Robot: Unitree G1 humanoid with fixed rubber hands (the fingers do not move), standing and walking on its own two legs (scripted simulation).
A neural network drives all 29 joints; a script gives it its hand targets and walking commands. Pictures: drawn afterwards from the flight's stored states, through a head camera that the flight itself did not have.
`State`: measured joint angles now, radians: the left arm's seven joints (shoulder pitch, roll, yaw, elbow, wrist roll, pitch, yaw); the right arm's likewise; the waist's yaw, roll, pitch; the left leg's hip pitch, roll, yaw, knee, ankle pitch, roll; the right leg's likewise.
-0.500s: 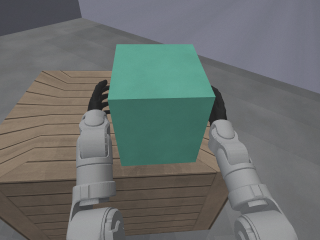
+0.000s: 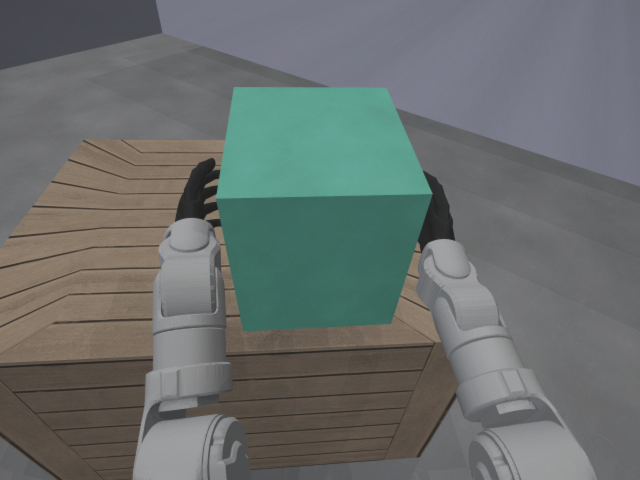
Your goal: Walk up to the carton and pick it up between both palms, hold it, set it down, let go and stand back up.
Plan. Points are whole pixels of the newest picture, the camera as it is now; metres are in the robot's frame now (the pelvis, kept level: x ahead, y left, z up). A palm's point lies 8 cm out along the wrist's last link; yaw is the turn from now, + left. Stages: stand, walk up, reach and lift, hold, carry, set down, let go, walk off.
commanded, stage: hold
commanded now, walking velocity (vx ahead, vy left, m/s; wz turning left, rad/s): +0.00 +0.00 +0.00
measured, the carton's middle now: (314, 209) +0.42 +0.01 +0.16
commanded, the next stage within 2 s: none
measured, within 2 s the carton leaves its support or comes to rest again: neither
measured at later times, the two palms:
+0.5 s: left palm (206, 219) +0.37 +0.14 +0.18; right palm (443, 242) +0.35 -0.14 +0.15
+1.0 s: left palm (190, 229) +0.36 +0.16 +0.17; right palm (429, 236) +0.36 -0.12 +0.16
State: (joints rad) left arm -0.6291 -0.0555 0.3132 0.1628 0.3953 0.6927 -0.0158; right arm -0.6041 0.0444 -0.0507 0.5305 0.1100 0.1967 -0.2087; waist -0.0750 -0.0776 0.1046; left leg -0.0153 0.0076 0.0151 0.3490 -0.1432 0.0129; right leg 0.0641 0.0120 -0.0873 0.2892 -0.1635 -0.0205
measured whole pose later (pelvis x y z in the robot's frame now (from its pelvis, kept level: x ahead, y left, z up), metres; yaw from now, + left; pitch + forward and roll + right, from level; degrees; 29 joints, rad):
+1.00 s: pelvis +0.00 -0.01 +0.00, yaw +1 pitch -11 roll -1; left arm -0.61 -0.04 0.31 0.13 0.40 0.71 -0.05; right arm -0.59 0.07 -0.04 0.50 0.09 0.19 -0.22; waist -0.08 -0.10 0.12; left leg 0.00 0.01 0.00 0.34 -0.14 0.00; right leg 0.08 0.01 -0.11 0.29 -0.17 -0.03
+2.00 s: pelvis +0.00 +0.00 +0.00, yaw +0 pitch -13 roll -1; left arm -0.58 -0.08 0.30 0.06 0.42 0.74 -0.03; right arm -0.54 0.04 -0.01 0.44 0.13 0.18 -0.23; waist -0.10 -0.07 0.14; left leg 0.03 0.01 0.02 0.34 -0.14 0.01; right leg 0.11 0.01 -0.10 0.29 -0.17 -0.03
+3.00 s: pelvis -0.01 -0.01 +0.00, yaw +0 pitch -13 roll +0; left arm -0.61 -0.08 0.32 0.09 0.43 0.73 -0.03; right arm -0.58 0.06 -0.04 0.48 0.08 0.17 -0.21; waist -0.09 -0.07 0.17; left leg 0.03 0.01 0.03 0.33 -0.13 0.01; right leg 0.09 0.01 -0.10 0.29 -0.16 -0.03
